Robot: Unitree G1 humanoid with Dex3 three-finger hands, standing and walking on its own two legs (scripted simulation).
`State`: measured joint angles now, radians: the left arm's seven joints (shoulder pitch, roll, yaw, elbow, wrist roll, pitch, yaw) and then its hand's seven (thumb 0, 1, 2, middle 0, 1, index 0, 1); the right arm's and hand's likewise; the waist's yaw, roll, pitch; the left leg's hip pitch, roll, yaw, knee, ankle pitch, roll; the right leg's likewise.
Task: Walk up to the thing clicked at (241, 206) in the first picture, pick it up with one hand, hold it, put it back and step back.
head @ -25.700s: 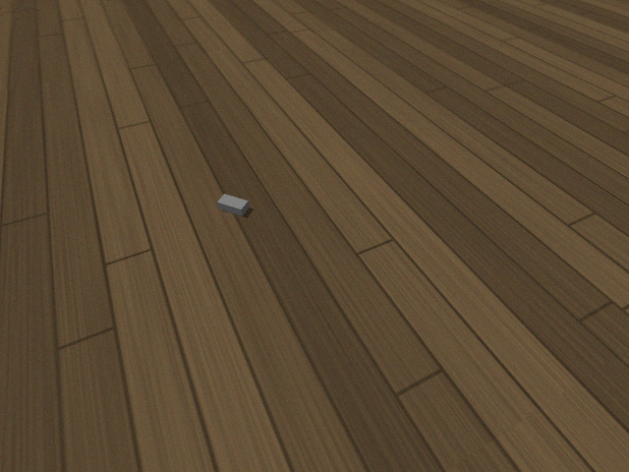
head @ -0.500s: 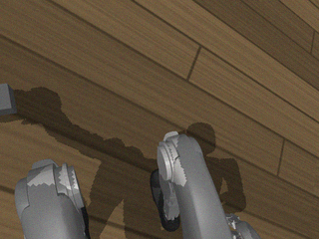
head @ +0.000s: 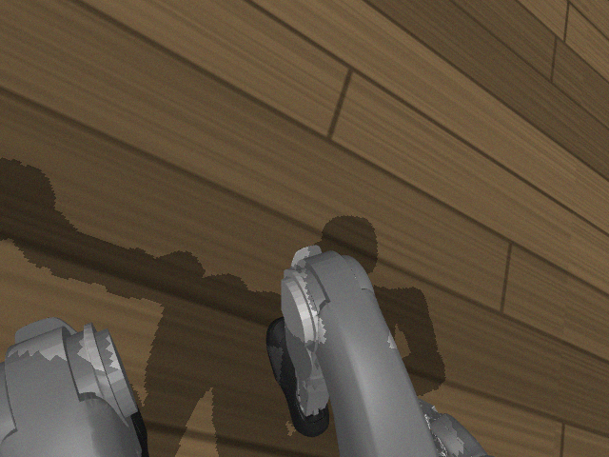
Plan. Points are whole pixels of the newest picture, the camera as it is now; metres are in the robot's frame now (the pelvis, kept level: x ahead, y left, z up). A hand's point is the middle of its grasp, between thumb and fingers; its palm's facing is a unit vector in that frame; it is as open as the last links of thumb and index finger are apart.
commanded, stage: rest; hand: left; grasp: from above
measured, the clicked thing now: out of the picture +0.46 +0.35 -0.25
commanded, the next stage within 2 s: open in 0.86 s
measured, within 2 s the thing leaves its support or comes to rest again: rests again in 0.62 s
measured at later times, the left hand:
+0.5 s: hand out of the picture +0.45 +0.34 -0.24, palm faces -0.44 -0.15 -0.88, open 9.0 cm
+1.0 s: hand out of the picture +0.44 +0.35 -0.25, palm faces -0.44 -0.16 -0.88, open 9.0 cm
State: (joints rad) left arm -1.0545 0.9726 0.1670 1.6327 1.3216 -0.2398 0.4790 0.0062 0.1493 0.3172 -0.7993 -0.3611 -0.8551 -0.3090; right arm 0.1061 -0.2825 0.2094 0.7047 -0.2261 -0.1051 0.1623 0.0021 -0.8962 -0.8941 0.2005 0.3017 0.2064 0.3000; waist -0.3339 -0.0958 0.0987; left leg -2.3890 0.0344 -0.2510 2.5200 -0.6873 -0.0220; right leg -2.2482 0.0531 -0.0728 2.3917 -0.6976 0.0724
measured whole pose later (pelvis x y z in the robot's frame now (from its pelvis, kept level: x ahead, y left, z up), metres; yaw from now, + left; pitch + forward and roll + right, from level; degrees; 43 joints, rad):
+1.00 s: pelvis +0.00 +0.01 -0.01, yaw -3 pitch +27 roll -16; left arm -1.05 1.09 0.15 1.72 1.33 -0.26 0.56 0.00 0.15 0.32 -0.80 -0.36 -0.85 -0.31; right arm 0.07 -0.32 0.32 0.67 -0.29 -0.19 0.22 0.00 -0.90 -0.90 0.20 0.30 0.21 0.30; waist -0.37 -0.16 0.16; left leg -2.38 0.04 -0.31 2.58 -0.71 0.00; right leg -2.21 0.07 -0.11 2.40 -0.69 0.08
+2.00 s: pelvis -0.01 +0.01 -0.01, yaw -4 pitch +26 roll -16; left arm -1.06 1.10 0.12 1.73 1.30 -0.27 0.56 0.00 -0.42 0.91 -0.14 -0.96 -0.14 -0.94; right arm 0.05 -0.33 0.34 0.65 -0.29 -0.20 0.21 0.00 -0.89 -0.90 0.20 0.30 0.21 0.30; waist -0.37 -0.16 0.17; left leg -2.38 0.04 -0.31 2.58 -0.69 -0.01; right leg -2.21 0.08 -0.12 2.39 -0.67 0.08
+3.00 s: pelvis -0.02 +0.00 +0.01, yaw +2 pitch +30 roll -11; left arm -1.06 0.92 0.13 1.46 1.34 -0.28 0.38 0.00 -0.44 0.95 -0.13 -0.96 -0.14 -0.94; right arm 0.14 -0.30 0.17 0.68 -0.18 -0.01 0.12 0.00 -0.90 -0.90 0.20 0.30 0.21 0.30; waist -0.29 -0.06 0.04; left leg -2.39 0.02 -0.21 2.46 -0.61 -0.02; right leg -2.25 0.02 -0.06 2.36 -0.64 0.05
